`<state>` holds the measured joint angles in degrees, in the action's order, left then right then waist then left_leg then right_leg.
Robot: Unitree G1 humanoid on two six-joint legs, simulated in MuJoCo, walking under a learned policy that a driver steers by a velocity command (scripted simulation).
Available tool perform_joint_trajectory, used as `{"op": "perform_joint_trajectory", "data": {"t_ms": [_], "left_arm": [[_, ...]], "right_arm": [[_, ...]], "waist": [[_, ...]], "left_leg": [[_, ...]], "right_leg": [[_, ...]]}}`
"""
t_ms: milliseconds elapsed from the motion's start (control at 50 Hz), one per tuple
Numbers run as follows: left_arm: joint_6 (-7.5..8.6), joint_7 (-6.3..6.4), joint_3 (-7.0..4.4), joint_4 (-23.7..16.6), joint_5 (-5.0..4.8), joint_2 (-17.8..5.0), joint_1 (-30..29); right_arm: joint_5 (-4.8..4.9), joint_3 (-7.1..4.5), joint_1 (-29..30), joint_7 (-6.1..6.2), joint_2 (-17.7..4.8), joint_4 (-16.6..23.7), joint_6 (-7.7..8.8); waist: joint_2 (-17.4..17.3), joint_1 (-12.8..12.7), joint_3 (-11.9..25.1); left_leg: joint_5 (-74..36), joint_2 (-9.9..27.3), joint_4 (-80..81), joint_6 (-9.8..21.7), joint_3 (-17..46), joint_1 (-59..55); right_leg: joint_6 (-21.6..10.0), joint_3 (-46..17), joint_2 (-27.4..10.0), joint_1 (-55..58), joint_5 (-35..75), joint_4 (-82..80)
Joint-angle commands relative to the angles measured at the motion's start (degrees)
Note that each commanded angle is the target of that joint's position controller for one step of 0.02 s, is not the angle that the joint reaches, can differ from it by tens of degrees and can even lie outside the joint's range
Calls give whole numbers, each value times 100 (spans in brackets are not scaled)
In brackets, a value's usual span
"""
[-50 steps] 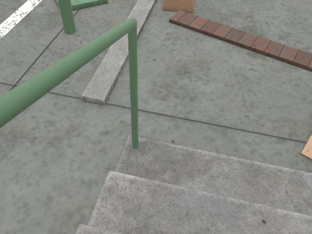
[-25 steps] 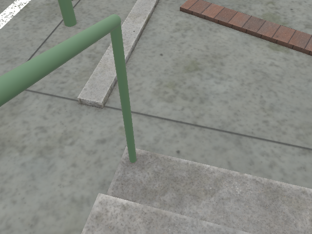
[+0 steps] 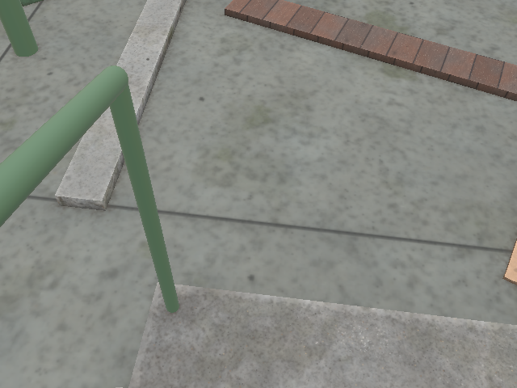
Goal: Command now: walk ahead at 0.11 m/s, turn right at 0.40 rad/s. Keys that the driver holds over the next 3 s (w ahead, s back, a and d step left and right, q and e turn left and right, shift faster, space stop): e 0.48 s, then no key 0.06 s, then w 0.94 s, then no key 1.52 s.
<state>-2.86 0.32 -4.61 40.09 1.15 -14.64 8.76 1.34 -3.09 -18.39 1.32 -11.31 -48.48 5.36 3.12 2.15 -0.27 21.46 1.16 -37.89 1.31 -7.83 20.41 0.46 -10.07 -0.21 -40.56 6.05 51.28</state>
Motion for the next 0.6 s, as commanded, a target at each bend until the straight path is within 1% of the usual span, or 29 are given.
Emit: {"op": "perform_joint_trajectory", "data": {"t_ms": [20,40,60,80,100,120,140,160,180,200,220,240,260,280,300,320,340,360,380,400,420,460,480,500,520,540,560,580,600], "left_arm": [[109,-182,31,-637,-69,-43,-594],[98,-270,55,-677,-139,21,-733],[76,-328,47,-707,-198,1,-866],[57,-374,43,-711,-274,-34,-902],[48,-408,79,-727,-257,15,-927],[70,-438,83,-711,-265,20,-911],[92,-446,30,-606,-280,-8,-551],[139,-445,-38,-348,-214,-18,107],[151,-366,-207,5,-149,-289,988],[214,-264,-456,168,-93,-1024,1777],[215,-278,-418,48,-37,-1402,1565],[177,-309,-382,-165,-88,-1449,1146],[101,-292,-283,-319,-90,-1296,665],[-2,-233,-279,-338,-77,-1483,256],[-65,-163,-174,-538,-18,-1208,-81],[-41,-93,-62,-595,15,-935,-71],[-9,-15,45,-563,54,-854,81],[25,37,55,-581,18,-849,84],[39,99,41,-587,32,-913,81],[41,161,61,-606,56,-933,209],[38,214,103,-609,92,-895,324],[-26,259,149,-600,45,-916,601],[-84,313,187,-562,-2,-844,727],[-148,396,266,-551,-112,-731,717],[-183,453,326,-579,-123,-579,821],[-206,486,337,-598,-88,-622,814],[-192,495,321,-628,-58,-664,797],[-162,473,277,-631,-77,-752,735],[-162,453,226,-615,-146,-712,745]], "right_arm": [[43,-185,276,243,-813,481,-78],[25,-214,190,254,-879,486,-128],[27,-212,106,245,-859,502,-168],[-3,-219,56,257,-818,533,-217],[6,-254,-131,286,-817,519,-223],[-13,-295,-283,314,-881,488,-272],[11,-323,-256,315,-902,484,-287],[7,-296,-254,283,-792,443,-315],[-30,-250,-254,284,-577,412,-327],[-85,-219,-95,219,-390,674,-268],[-121,-96,-334,88,-409,988,-235],[-28,-138,-229,27,-819,1167,-220],[-17,-146,41,54,-963,1280,-307],[36,-4,225,123,-659,1587,-398],[25,-20,569,238,-679,1590,-572],[39,-107,807,336,-806,1587,-690],[-33,-119,766,400,-748,1579,-732],[-97,-206,619,436,-915,1570,-746],[-177,-210,815,419,-782,1693,-717],[-198,-174,918,406,-595,1792,-680],[-187,-124,1049,379,-418,1906,-656],[-87,-99,1218,375,-336,2080,-647],[-100,-96,1279,381,-341,2185,-693],[-139,-28,1399,338,-203,2277,-752],[-174,49,1452,277,-58,2331,-763],[-183,68,1422,237,-41,2366,-762],[-185,80,1358,184,-76,2367,-752],[-191,60,1264,133,-171,2338,-739],[-204,66,1262,62,-201,2357,-715]], "waist": [[-736,10,450],[-819,83,398],[-741,167,333],[-680,234,214],[-646,329,84],[-653,427,11],[-730,277,-89],[-517,33,60],[-249,-290,184],[855,-689,577],[1256,-494,1170],[875,-538,1847],[415,-427,1929],[284,-120,2033],[-55,-133,1650],[-276,-216,1196],[-376,-182,1043],[-359,-97,798],[-31,-121,738],[95,-167,781],[68,-178,849],[236,-302,912],[170,-295,719],[204,-283,645],[247,-287,643],[322,-253,689],[358,-207,728],[392,-145,808],[618,-155,785]], "left_leg": [[-1272,1142,577,741,504,-11],[-806,1228,400,714,550,145],[-540,1374,181,663,631,138],[-356,1436,-101,616,680,-6],[-254,1464,-483,563,598,-130],[-145,1536,-753,519,674,-162],[-246,1548,-1184,477,657,81],[-182,1489,-1752,397,536,401],[-296,1193,-2825,244,247,1006],[1989,465,-5521,-296,-343,2519],[2885,325,-7381,-603,343,4082],[2389,401,-7947,-653,880,4180],[2029,442,-8085,-682,1058,4125],[1497,558,-7714,-672,1389,4051],[1110,590,-7352,-684,1516,3907],[927,369,-7408,-651,1396,3691],[611,313,-7384,-642,1533,3562],[-106,230,-6713,-639,1510,3481],[-265,69,-6687,-673,1370,3585],[-248,-51,-6936,-711,1325,3707],[-228,-105,-7105,-756,1348,3794],[-30,-245,-7459,-809,1343,4102],[-297,-334,-7008,-817,1340,4115],[-450,-375,-6650,-890,1323,4030],[-474,-399,-6500,-902,1296,3891],[-522,-378,-6235,-901,1304,3711],[-626,-273,-5733,-898,1329,3488],[-687,-180,-4966,-889,1317,3152],[-522,-85,-3828,-829,1275,2650]], "right_leg": [[271,468,18,911,1714,-1608],[278,526,44,1245,1727,-1738],[227,464,-42,1259,1648,-1860],[183,417,-122,1180,1471,-2178],[95,485,-158,1105,1551,-2550],[12,559,-188,1185,1337,-2822],[-86,778,-106,1634,1162,-3002],[-252,980,-38,2514,1605,-3282],[-436,1123,105,3680,2038,-3152],[-948,425,-666,5316,5196,-2408],[-1671,-721,-1588,6333,6524,-1510],[-2122,-1099,-2012,6194,6051,-1603],[-2155,-1087,-1974,5706,4922,-1743],[-2284,-1830,-2299,4988,2623,-2174],[-2221,-2104,-2288,4137,1045,-2561],[-2158,-2104,-2077,3448,214,-2867],[-1980,-2121,-1887,3073,-493,-2852],[-1689,-1741,-1339,2684,-1245,-2882],[-1575,-1643,-1073,2648,-1029,-2723],[-1576,-1662,-992,2729,-575,-2597],[-1567,-1740,-956,2844,-269,-2493],[-1582,-1887,-894,3208,-58,-2336],[-1524,-1823,-735,3053,-508,-2371],[-1532,-1786,-724,2875,-944,-2318],[-1553,-1852,-691,2853,-1265,-2378],[-1553,-1883,-704,2831,-1498,-2441],[-1496,-1928,-657,2827,-2180,-2617],[-1481,-1940,-643,2816,-2839,-2752],[-1392,-1913,-543,2740,-3442,-3020]]}}
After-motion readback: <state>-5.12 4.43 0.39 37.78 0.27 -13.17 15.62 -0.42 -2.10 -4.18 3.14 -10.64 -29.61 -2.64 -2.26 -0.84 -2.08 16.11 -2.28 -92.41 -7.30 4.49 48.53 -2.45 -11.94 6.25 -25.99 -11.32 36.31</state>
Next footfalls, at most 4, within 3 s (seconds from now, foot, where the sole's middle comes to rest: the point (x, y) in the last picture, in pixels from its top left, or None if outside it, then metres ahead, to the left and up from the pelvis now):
0.18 right None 0.16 -0.15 -0.88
0.76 left None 0.19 0.10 -0.88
1.32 right None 0.33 -0.25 -0.88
1.74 left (301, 335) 0.68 -0.16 -1.01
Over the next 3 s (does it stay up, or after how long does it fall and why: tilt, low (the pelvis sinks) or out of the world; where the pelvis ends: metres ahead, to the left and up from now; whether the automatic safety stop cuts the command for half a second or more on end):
stays up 0.62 -0.25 -0.23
